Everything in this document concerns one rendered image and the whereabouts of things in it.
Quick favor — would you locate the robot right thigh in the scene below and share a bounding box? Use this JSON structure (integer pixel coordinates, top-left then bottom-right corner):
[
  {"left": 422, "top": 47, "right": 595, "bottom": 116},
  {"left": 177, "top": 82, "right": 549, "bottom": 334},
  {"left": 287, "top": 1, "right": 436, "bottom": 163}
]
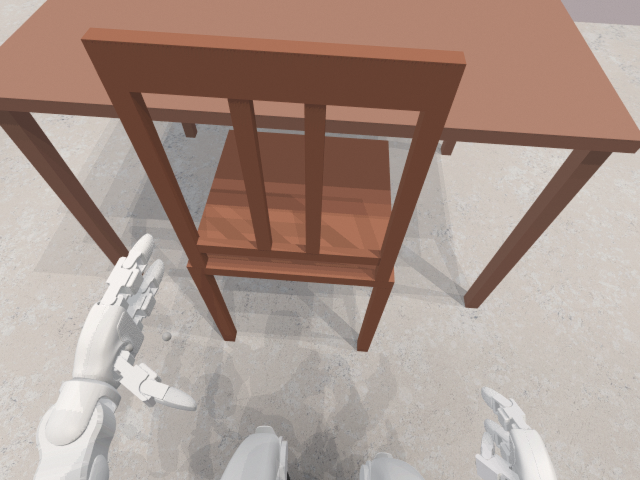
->
[{"left": 359, "top": 457, "right": 425, "bottom": 480}]

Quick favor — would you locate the left robot hand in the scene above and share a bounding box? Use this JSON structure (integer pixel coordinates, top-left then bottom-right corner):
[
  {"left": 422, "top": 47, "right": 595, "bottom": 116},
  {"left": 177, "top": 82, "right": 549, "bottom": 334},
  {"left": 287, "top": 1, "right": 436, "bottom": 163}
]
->
[{"left": 72, "top": 234, "right": 197, "bottom": 411}]

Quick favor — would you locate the robot left shin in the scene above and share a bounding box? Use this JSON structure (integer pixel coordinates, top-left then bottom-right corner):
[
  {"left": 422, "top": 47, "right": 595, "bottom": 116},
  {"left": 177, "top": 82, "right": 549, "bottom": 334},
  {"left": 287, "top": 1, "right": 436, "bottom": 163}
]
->
[{"left": 255, "top": 426, "right": 276, "bottom": 435}]

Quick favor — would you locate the robot left forearm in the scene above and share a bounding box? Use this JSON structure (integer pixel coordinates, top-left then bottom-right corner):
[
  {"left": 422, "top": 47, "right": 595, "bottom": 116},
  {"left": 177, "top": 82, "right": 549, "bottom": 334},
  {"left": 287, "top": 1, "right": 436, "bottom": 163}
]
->
[{"left": 33, "top": 378, "right": 121, "bottom": 480}]

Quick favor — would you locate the table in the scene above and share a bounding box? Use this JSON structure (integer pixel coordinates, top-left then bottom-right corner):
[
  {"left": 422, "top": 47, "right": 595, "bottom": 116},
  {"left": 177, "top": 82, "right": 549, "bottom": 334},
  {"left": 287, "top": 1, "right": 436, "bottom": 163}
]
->
[{"left": 0, "top": 0, "right": 640, "bottom": 309}]

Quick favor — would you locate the right robot hand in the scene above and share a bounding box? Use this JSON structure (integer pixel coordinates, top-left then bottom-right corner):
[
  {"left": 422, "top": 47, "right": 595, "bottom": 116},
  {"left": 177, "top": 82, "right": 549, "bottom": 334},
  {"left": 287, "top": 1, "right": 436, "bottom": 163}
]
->
[{"left": 475, "top": 386, "right": 557, "bottom": 480}]

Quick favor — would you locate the chair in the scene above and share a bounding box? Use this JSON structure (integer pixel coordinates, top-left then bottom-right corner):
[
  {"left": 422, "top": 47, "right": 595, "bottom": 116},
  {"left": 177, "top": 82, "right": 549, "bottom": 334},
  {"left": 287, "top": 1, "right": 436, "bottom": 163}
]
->
[{"left": 81, "top": 28, "right": 466, "bottom": 352}]

